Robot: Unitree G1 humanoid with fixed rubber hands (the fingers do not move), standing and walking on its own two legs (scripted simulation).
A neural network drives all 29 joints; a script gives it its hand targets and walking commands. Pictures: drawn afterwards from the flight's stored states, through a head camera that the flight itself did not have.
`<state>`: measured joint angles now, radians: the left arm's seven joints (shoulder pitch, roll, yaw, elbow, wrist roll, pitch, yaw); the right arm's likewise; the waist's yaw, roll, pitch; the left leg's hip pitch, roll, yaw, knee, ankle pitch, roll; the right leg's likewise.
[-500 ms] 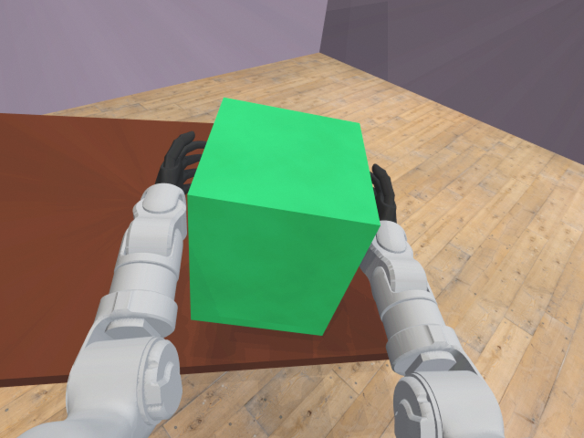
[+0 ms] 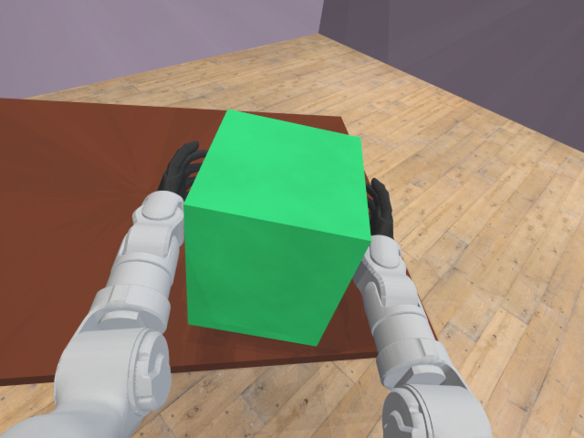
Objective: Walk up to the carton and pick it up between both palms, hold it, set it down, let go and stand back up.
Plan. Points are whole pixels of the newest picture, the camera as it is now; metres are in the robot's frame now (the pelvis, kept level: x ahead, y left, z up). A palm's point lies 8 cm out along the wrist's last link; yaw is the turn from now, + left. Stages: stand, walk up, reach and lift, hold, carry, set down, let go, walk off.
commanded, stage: set down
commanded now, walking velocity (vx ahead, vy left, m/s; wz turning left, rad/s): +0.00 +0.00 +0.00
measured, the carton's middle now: (273, 231) +0.40 -0.02 +0.08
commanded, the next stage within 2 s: none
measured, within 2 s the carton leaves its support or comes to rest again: rests again in 1.00 s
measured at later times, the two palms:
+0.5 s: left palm (169, 205) +0.43 +0.13 +0.11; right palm (366, 246) +0.35 -0.15 +0.09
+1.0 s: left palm (172, 215) +0.42 +0.13 +0.09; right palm (367, 256) +0.34 -0.16 +0.08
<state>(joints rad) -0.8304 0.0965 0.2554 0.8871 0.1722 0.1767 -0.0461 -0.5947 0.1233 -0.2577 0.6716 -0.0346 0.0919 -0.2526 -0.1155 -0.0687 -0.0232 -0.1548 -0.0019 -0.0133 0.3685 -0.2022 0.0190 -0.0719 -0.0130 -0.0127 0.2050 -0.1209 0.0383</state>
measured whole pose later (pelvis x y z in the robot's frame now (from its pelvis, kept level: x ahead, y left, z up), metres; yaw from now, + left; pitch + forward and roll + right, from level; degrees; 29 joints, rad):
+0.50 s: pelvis +0.01 +0.01 +0.00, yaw +0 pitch +1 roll -2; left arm -0.78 0.09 0.22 0.87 0.16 0.15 -0.04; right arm -0.53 0.13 -0.24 0.67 -0.05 0.03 -0.26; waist -0.11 -0.05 -0.03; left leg -0.19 0.00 -0.01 0.41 -0.23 0.03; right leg -0.09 -0.01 -0.01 0.20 -0.13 0.05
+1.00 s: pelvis +0.00 +0.01 +0.00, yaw +0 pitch +2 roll -2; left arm -0.79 0.07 0.28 0.94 0.21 0.05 -0.07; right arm -0.53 0.17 -0.33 0.73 -0.15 -0.07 -0.24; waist -0.10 -0.06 -0.03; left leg -0.22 0.00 -0.01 0.40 -0.21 0.02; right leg -0.12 -0.01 -0.01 0.21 -0.11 0.04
